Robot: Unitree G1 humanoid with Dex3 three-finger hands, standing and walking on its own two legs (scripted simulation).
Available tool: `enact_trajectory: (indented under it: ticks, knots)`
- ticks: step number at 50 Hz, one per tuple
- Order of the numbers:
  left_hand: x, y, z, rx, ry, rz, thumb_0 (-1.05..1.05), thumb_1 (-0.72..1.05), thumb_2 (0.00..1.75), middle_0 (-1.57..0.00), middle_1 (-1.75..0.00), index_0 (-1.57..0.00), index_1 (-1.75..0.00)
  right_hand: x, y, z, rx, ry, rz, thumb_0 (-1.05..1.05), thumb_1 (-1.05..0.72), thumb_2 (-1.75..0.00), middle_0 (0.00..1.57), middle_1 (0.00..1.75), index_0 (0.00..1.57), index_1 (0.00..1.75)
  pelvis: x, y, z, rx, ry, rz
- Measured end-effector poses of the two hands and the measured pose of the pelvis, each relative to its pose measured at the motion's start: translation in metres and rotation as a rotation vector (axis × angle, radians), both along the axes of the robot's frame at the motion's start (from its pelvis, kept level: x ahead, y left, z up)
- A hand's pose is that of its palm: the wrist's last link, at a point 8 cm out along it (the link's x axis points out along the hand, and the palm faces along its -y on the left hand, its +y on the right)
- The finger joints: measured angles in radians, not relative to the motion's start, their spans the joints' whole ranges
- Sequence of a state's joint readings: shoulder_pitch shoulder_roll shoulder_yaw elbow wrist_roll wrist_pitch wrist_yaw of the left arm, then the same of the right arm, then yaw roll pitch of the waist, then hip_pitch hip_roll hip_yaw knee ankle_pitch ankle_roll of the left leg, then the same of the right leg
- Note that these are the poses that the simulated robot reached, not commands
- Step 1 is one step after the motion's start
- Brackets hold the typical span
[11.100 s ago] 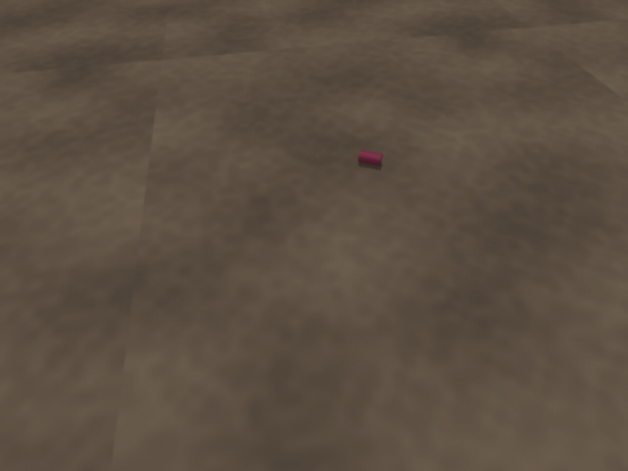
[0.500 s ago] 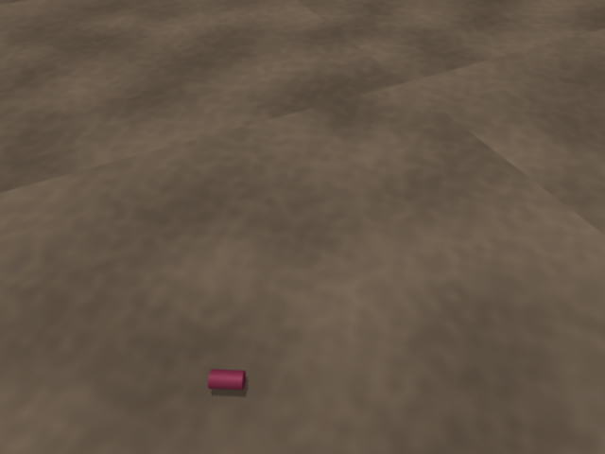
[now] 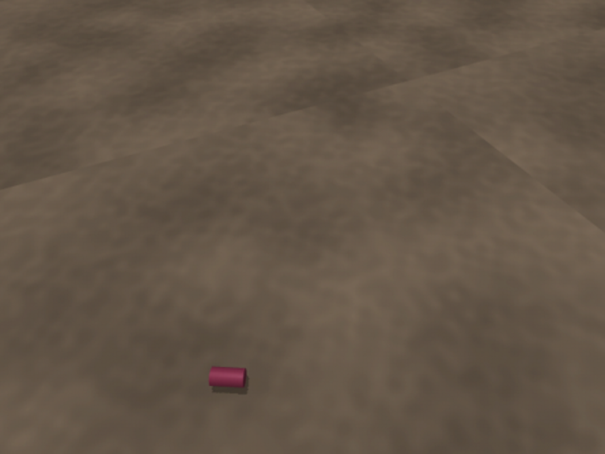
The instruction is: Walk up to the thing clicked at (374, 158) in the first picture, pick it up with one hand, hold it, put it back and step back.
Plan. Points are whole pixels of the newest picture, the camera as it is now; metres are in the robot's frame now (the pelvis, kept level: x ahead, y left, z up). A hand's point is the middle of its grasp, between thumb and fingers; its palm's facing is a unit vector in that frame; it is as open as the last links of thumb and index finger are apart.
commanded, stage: stand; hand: left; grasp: from above
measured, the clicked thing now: (228, 376) +0.47 +0.25 -0.75
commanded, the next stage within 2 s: rise first in 1.08 s
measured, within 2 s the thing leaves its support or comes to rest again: neither
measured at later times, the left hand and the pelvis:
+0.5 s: hand out of the picture +0.07 +0.25 -0.15, palm faces -0.03 -0.94 -0.35, open 7.4 cm; pelvis +0.00 +0.00 +0.00, yaw +0 degrees
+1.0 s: hand out of the picture +0.07 +0.25 -0.15, palm faces -0.03 -0.94 -0.35, open 7.4 cm; pelvis +0.00 +0.00 +0.00, yaw +0 degrees
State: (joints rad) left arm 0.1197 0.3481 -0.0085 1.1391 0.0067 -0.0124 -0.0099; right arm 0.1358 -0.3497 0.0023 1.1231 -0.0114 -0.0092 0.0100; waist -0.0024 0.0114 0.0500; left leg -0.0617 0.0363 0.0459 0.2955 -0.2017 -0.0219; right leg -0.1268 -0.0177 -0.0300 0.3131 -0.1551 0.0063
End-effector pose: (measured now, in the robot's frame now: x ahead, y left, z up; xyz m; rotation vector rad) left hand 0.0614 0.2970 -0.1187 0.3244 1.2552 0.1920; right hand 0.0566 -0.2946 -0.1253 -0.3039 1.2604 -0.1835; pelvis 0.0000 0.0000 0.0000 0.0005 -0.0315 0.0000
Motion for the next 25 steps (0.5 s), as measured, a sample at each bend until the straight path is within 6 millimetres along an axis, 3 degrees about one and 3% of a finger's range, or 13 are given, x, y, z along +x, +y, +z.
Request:
enact_trajectory:
  ticks: [25]
  knots:
    - [0.0063,-0.0003,0.0015,0.002,-0.016,0.000,0.01,0.90,0.89,-0.21,-0.30,-0.20,-0.30,0.0069,-0.0002,0.0006,0.000,-0.015,0.005,0.00,-0.91,-0.90,0.20,0.30,0.20,0.30,0.0017,-0.0006,0.0000,0.000,-0.001,0.003]
